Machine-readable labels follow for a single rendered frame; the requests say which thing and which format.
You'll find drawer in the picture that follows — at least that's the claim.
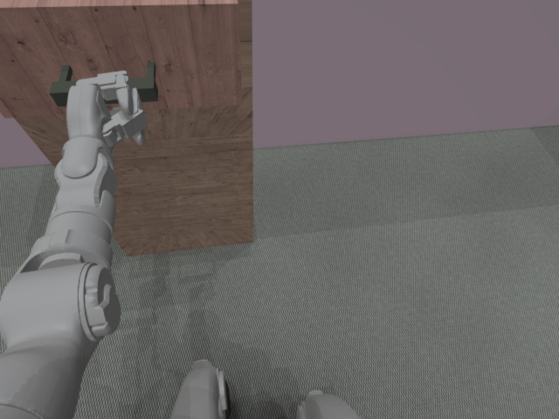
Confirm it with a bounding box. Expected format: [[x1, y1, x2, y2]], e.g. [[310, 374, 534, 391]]
[[0, 0, 242, 119]]

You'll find left robot hand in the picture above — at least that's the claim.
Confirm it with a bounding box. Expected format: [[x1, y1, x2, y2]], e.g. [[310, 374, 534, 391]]
[[66, 71, 148, 153]]

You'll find left robot forearm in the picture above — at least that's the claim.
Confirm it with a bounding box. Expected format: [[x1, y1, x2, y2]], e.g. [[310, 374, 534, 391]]
[[0, 137, 118, 346]]

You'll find right robot shin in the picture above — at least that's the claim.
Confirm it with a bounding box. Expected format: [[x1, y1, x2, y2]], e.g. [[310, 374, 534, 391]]
[[307, 390, 323, 398]]

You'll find handle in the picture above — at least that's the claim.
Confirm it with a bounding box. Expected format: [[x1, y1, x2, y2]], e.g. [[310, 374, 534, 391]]
[[49, 62, 158, 106]]

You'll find right robot thigh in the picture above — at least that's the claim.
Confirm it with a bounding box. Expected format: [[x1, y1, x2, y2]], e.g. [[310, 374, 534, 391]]
[[297, 394, 361, 419]]

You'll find cabinet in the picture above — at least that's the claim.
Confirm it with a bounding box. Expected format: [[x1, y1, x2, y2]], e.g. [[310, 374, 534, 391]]
[[14, 0, 253, 257]]

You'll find left robot upper arm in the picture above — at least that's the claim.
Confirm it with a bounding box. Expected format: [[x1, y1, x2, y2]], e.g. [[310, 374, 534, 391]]
[[0, 262, 121, 419]]

